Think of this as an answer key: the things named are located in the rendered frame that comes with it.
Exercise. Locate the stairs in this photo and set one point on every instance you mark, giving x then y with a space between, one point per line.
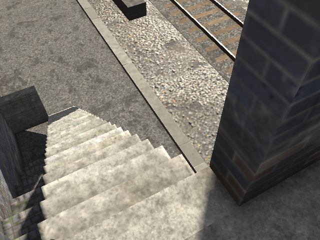
94 170

